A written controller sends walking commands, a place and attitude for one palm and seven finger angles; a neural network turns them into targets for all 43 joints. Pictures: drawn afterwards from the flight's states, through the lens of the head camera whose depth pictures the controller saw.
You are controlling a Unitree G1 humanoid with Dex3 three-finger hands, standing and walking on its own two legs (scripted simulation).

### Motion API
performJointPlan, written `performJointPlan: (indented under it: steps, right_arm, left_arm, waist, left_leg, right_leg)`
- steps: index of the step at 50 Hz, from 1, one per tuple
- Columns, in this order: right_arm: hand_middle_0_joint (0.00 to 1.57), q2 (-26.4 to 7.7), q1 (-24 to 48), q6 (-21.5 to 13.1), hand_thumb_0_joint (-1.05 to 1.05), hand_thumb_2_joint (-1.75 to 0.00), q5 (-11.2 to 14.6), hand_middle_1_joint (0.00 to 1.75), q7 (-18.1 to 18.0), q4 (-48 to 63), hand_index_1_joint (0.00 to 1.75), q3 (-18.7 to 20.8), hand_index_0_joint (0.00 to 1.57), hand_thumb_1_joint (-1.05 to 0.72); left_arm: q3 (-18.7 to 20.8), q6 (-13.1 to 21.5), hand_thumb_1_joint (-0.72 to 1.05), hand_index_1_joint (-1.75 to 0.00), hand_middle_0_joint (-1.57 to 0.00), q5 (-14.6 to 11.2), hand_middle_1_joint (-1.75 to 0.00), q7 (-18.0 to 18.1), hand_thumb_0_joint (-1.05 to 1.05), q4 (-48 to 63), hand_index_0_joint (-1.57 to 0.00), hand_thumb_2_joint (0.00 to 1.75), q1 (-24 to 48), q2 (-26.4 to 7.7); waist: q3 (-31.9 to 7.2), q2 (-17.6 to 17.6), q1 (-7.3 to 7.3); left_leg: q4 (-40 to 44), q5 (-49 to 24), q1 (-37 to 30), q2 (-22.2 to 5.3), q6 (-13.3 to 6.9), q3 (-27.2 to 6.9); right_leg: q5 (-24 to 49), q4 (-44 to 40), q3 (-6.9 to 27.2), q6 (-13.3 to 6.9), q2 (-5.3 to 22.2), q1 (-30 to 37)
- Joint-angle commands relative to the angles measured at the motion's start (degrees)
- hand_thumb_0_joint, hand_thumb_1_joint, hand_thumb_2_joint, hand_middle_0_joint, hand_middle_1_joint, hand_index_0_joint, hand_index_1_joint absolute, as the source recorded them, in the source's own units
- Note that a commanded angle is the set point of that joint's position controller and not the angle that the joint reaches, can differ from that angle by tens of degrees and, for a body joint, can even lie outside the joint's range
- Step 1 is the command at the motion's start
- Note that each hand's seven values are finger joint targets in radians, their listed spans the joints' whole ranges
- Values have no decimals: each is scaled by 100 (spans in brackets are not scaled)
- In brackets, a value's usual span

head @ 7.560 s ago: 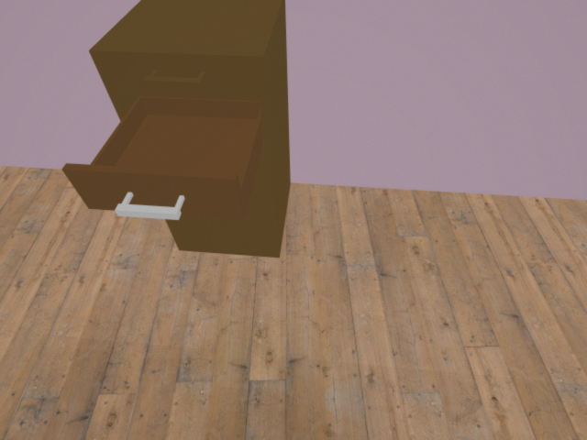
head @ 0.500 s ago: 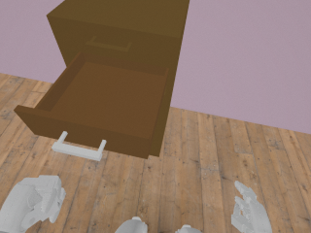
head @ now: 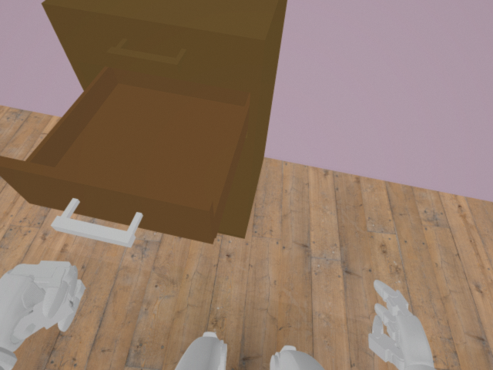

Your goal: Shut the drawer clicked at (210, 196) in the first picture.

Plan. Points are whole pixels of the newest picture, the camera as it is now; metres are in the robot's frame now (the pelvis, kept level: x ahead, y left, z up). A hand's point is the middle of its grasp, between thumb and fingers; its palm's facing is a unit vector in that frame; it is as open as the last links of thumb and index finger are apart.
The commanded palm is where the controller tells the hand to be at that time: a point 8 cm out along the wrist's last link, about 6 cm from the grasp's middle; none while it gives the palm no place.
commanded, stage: bring the fist close to the handle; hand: left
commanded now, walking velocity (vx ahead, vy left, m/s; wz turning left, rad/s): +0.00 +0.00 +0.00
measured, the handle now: (99, 221) +0.35 +0.28 -0.02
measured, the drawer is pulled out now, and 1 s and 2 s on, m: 0.30 0.30 0.23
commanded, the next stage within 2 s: push the drawer shut in 1.08 s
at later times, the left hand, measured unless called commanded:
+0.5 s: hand (90, 286) +0.24 +0.26 -0.01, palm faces -0.17 -0.98 -0.04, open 3.3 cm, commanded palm +0.23 +0.31 +0.00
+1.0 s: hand (99, 283) +0.25 +0.25 -0.02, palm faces -0.13 -0.99 -0.06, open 3.3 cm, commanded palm +0.24 +0.30 -0.02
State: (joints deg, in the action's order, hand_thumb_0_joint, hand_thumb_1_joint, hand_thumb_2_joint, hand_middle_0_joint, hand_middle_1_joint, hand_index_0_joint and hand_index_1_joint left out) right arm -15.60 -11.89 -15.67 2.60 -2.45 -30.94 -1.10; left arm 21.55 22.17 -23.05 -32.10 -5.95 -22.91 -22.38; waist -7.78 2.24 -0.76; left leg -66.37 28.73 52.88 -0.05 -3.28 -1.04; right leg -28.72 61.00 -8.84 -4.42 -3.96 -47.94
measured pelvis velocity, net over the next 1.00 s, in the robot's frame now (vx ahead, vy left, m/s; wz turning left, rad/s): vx -0.01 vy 0.03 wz -0.04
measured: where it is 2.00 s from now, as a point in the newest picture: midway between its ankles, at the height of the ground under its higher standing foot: outside the picture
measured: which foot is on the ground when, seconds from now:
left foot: down 0.00-1.00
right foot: down 0.00-1.00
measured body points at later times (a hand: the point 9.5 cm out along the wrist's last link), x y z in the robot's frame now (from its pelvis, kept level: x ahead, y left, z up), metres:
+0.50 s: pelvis -0.01 +0.02 -0.04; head +0.09 +0.05 +0.40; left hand +0.24 +0.31 +0.00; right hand +0.17 -0.24 -0.10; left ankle +0.03 +0.08 -0.65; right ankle +0.01 -0.08 -0.65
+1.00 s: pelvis -0.01 +0.03 -0.05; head +0.10 +0.06 +0.39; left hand +0.25 +0.31 -0.02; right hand +0.17 -0.22 -0.12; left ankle +0.03 +0.08 -0.65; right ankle +0.01 -0.08 -0.65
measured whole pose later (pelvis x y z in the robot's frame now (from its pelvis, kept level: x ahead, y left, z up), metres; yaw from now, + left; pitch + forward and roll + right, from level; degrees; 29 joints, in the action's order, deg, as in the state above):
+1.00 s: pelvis -0.01 +0.03 -0.05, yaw -2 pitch +23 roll -5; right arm -15.9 -12.5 -8.6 2.2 -0.9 -27.6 -1.5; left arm 16.6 22.0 -19.5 -24.7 -6.6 -14.2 -20.3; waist -11.5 1.9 -1.5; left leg -78.1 32.1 69.8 1.0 -5.7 2.5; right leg -32.2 74.4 -6.4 -1.5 -1.9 -65.8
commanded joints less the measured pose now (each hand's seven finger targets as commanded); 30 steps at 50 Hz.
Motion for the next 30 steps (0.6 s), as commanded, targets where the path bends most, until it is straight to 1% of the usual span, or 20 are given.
performJointPlan:
  steps: [1,2,3,4,6,8,10,11,13,14,16,17,19,21,22,23,25,26,28,30]
  right_arm:
    - [20,-801,137,-328,0,-90,48,30,-68,723,30,366,20,-90]
    - [20,-801,129,-315,0,-90,42,30,-72,682,30,378,20,-90]
    - [20,-795,126,-292,0,-90,46,30,-67,689,30,378,20,-90]
    - [20,-802,153,-284,0,-90,48,30,-61,693,30,390,20,-90]
    - [20,-791,168,-268,0,-90,59,30,-40,741,30,398,20,-90]
    - [20,-804,130,-248,0,-90,57,30,-28,706,30,402,20,-90]
    - [20,-813,142,-253,0,-90,62,30,-5,727,30,417,20,-90]
    - [20,-813,145,-256,0,-90,63,30,8,734,30,419,20,-90]
    - [20,-866,96,-265,0,-90,53,30,9,681,30,433,20,-90]
    - [20,-903,85,-279,0,-90,47,30,10,680,30,440,20,-90]
    - [20,-917,89,-316,0,-90,52,30,12,696,30,437,20,-90]
    - [20,-945,75,-346,0,-90,32,30,17,706,30,420,20,-90]
    - [20,-995,44,-362,0,-90,31,30,29,714,30,432,20,-90]
    - [20,-1003,44,-365,0,-90,24,30,59,747,30,443,20,-90]
    - [20,-1041,21,-359,0,-90,16,30,60,727,30,453,20,-90]
    - [20,-1035,26,-319,0,-90,9,30,78,746,30,447,20,-90]
    - [20,-1055,57,-255,0,-90,4,30,89,791,30,451,20,-90]
    - [20,-1058,56,-217,0,-90,2,30,86,812,30,440,20,-90]
    - [20,-1088,25,-144,0,-90,-17,30,82,824,30,443,20,-90]
    - [20,-1103,28,-64,0,-90,-14,30,82,863,30,437,20,-90]
  left_arm:
    - [816,385,90,-160,-140,-239,-160,-159,0,747,-140,90,482,-1329]
    - [973,374,90,-160,-140,-260,-160,-169,0,579,-140,90,520,-1444]
    - [1010,369,90,-160,-140,-289,-160,-203,0,460,-140,90,475,-1407]
    - [1079,367,90,-160,-140,-305,-160,-233,0,385,-140,90,468,-1464]
    - [1037,339,90,-160,-140,-340,-160,-298,0,306,-140,90,418,-1377]
    - [1149,348,90,-160,-140,-376,-160,-359,0,142,-140,90,527,-1442]
    - [1108,388,90,-160,-140,-395,-160,-418,0,102,-140,90,515,-1413]
    - [1004,403,90,-160,-140,-389,-160,-438,0,88,-140,90,560,-1328]
    - [1010,445,90,-160,-140,-405,-160,-475,0,-60,-140,90,849,-1358]
    - [1022,486,90,-160,-140,-383,-160,-489,0,-87,-140,90,887,-1427]
    - [851,566,90,-160,-140,-388,-160,-498,0,-19,-140,90,1036,-1292]
    - [745,594,90,-160,-140,-381,-160,-493,0,111,-140,90,1188,-1248]
    - [647,632,90,-160,-140,-335,-160,-426,0,251,-140,90,1299,-1229]
    - [524,583,90,-160,-140,-267,-160,-315,0,303,-140,90,1196,-1114]
    - [588,574,90,-160,-140,-209,-160,-238,0,373,-140,90,1321,-1237]
    - [559,549,90,-160,-140,-167,-160,-166,0,413,-140,90,1268,-1205]
    - [508,498,90,-160,-140,-64,-160,7,0,489,-140,90,1303,-1192]
    - [370,479,90,-160,-140,-21,-160,81,0,526,-140,90,1413,-1078]
    - [402,449,90,-160,-140,40,-160,218,0,537,-140,90,1559,-1110]
    - [261,418,90,-160,-140,85,-160,314,0,529,-140,90,1570,-983]
  waist:
    - [-1280,272,-53]
    - [-1253,244,-25]
    - [-1342,156,-4]
    - [-1325,219,32]
    - [-1484,187,55]
    - [-1644,128,51]
    - [-1617,173,64]
    - [-1577,207,28]
    - [-1553,55,-52]
    - [-1550,117,-34]
    - [-1542,196,-56]
    - [-1598,378,-63]
    - [-1749,465,-39]
    - [-1874,435,-19]
    - [-1886,515,-33]
    - [-1947,560,17]
    - [-1916,552,20]
    - [-1894,528,-18]
    - [-1944,537,-26]
    - [-1904,630,-30]
  left_leg:
    - [534,-1407,-602,-42,56,-273]
    - [449,-1446,-479,-55,48,-281]
    - [430,-1466,-419,-58,53,-268]
    - [404,-1485,-356,-58,62,-259]
    - [328,-1557,-286,-52,56,-234]
    - [208,-1638,-186,-64,55,-240]
    - [159,-1618,-94,-61,62,-239]
    - [150,-1578,-77,-63,58,-232]
    - [64,-1500,-1,-79,49,-257]
    - [46,-1427,35,-86,51,-269]
    - [28,-1313,-19,-91,47,-281]
    - [30,-1348,-103,-95,45,-325]
    - [125,-1307,-367,-105,85,-406]
    - [177,-1306,-496,-109,114,-477]
    - [178,-1371,-577,-132,149,-547]
    - [255,-1295,-663,-133,191,-588]
    - [358,-1068,-700,-159,268,-732]
    - [392,-919,-713,-162,296,-797]
    - [431,-793,-768,-204,392,-973]
    - [494,-561,-819,-221,473,-1106]
  right_leg:
    - [793,-986,1173,306,250,762]
    - [842,-938,1221,322,238,723]
    - [883,-904,1233,341,257,786]
    - [925,-875,1254,348,276,785]
    - [1104,-818,1336,434,313,839]
    - [1301,-698,1382,486,323,836]
    - [1314,-639,1404,506,333,764]
    - [1241,-617,1368,480,325,659]
    - [1057,-484,1269,417,255,380]
    - [873,-426,1228,366,237,264]
    - [658,-343,1156,325,211,4]
    - [651,-205,1044,266,162,-183]
    - [585,-72,874,228,141,-418]
    - [574,29,753,226,129,-594]
    - [600,160,660,204,96,-797]
    - [522,190,620,207,106,-877]
    - [396,308,536,211,124,-1095]
    - [333,355,510,222,133,-1223]
    - [256,513,458,228,131,-1518]
    - [180,609,441,238,153,-1717]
